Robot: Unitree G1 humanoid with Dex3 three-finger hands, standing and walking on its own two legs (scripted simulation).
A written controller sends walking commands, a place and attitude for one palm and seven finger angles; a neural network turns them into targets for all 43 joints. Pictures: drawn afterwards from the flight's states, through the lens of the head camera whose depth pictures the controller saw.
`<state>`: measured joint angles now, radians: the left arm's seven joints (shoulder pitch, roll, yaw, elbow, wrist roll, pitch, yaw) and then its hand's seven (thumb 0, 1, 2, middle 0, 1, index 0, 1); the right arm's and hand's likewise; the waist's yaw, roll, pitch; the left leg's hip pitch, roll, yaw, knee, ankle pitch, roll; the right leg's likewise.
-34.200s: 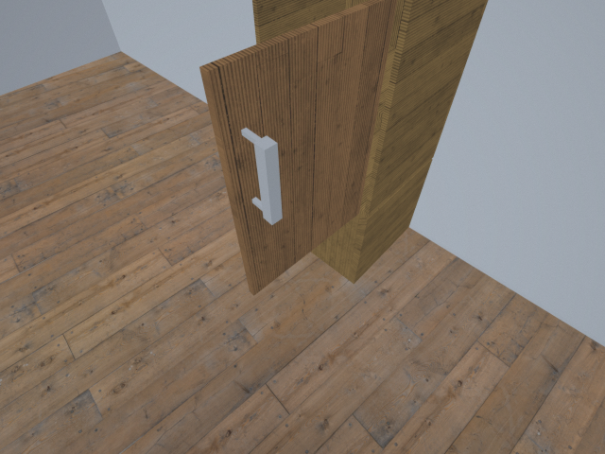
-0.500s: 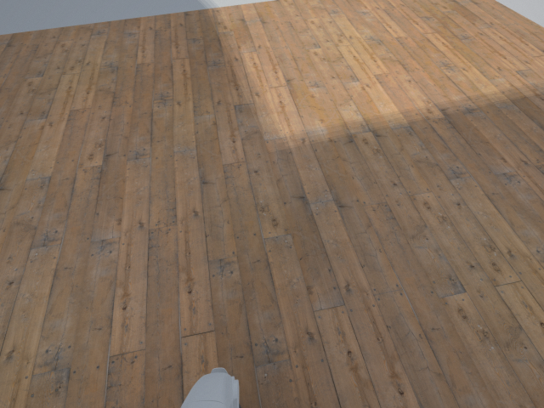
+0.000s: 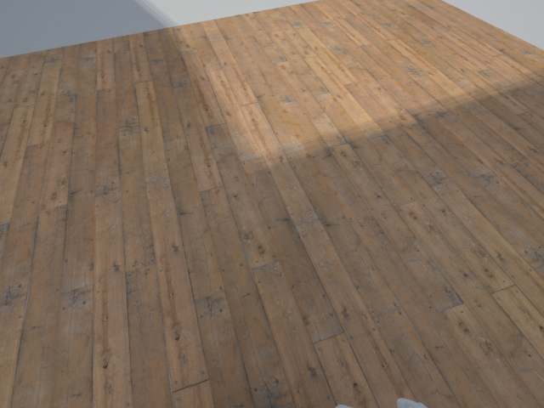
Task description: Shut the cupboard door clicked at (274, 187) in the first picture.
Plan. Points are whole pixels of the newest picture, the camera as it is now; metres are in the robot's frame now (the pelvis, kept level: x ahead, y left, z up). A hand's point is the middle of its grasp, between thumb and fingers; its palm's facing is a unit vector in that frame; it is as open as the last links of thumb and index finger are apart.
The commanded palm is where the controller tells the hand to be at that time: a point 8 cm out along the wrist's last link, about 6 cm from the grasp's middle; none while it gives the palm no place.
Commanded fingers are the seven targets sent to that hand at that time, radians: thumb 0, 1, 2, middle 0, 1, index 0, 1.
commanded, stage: turn to face it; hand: left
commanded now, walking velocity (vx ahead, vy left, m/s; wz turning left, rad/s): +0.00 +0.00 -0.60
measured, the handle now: out of the picture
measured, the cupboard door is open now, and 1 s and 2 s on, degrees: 54 54 54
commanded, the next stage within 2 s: none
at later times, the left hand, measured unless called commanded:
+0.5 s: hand (176, 374) +0.19 +0.20 -0.18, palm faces -0.25 -0.95 -0.20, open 7.4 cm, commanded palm none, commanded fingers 0.00 0.90 0.90 -0.20 -0.30 -0.20 -0.30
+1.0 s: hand (228, 345) +0.24 +0.11 -0.15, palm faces -0.57 -0.79 -0.24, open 7.4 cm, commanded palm none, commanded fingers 0.00 0.90 0.90 -0.20 -0.30 -0.20 -0.30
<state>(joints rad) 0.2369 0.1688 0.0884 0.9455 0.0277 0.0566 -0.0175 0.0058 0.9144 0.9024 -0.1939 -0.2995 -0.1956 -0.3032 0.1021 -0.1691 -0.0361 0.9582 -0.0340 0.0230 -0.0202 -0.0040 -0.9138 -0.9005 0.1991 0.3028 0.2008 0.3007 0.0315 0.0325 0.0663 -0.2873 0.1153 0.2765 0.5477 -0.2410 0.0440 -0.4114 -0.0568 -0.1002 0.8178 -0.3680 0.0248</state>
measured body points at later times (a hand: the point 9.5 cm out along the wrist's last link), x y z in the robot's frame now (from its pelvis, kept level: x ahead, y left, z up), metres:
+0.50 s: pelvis +0.05 +0.02 +0.00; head +0.10 +0.04 +0.44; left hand +0.21 +0.25 -0.16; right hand +0.06 -0.25 -0.13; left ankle +0.09 +0.13 -0.73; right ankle +0.00 -0.10 -0.70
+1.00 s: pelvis +0.05 +0.00 +0.00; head +0.09 -0.03 +0.45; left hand +0.27 +0.15 -0.13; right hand -0.05 -0.26 -0.14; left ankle +0.12 +0.12 -0.67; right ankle -0.01 -0.09 -0.73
